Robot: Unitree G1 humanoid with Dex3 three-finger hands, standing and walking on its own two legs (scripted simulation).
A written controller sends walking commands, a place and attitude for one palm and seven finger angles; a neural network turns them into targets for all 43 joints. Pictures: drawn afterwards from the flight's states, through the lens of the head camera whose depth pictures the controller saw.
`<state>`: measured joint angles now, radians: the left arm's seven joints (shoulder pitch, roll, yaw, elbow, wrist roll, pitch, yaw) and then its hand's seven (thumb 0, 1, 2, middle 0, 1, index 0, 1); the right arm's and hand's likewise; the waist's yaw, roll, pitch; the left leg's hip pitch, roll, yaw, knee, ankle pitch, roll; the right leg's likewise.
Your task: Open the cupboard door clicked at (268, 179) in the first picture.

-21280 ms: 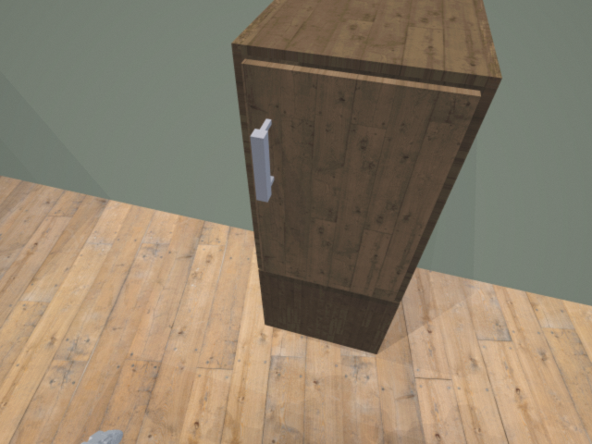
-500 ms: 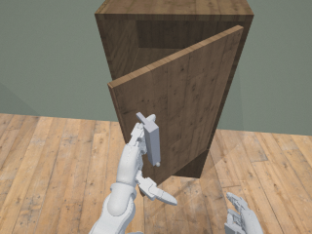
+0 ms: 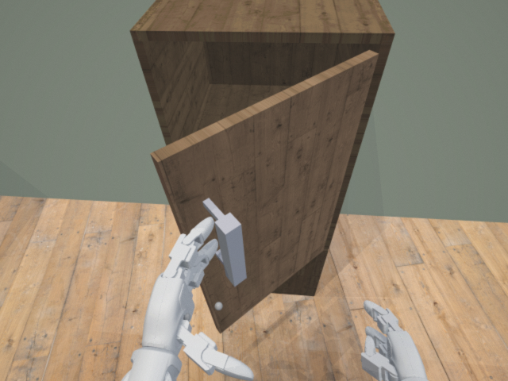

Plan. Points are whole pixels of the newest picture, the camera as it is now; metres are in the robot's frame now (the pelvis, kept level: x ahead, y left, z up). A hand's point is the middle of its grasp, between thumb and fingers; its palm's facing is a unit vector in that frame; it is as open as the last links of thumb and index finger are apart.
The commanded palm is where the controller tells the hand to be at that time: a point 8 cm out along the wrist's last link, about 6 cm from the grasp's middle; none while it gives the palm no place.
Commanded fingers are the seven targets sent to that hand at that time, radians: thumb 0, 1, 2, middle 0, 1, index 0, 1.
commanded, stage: slide the hand sideways off the handle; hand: left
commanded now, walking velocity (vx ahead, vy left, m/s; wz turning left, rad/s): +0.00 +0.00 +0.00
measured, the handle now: (224, 243) +0.30 +0.07 +0.09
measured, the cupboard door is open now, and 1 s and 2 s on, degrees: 43 43 43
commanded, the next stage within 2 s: draw the hand back to the body in 0.42 s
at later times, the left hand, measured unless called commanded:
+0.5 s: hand (184, 337) +0.17 +0.10 +0.09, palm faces -0.03 -1.00 -0.03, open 16.4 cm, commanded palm +0.14 +0.15 +0.09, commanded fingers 0.00 -0.50 0.30 -0.15 -0.30 -0.15 -0.30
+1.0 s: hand (126, 322) +0.17 +0.16 +0.12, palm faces -0.01 -1.00 -0.09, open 16.3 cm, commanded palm +0.13 +0.22 +0.14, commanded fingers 0.00 -0.32 0.38 -0.16 -0.30 -0.16 -0.30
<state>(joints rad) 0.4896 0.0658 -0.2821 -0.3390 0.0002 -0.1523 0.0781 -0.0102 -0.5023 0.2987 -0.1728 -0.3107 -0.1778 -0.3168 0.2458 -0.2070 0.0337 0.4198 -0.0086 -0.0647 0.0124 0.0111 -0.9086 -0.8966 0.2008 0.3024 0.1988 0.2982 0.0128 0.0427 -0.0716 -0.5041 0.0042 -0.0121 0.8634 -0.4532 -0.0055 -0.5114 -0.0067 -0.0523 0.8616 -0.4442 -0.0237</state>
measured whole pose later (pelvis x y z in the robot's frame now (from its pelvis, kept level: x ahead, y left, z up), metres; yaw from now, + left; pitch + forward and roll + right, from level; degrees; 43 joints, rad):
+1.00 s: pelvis +0.00 +0.01 +0.00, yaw +1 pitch +4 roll -1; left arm 0.64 0.22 0.05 -0.52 -0.22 -0.08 -0.16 -0.01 -0.49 0.30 -0.15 -0.30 -0.15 -0.30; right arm 0.27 -0.23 0.04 0.46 0.04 -0.18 -0.07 0.01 -0.91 -0.90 0.20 0.30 0.20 0.30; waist 0.04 0.07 -0.10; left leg -0.49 0.01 -0.03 0.88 -0.47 0.01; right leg -0.47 0.00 -0.07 0.84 -0.44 -0.01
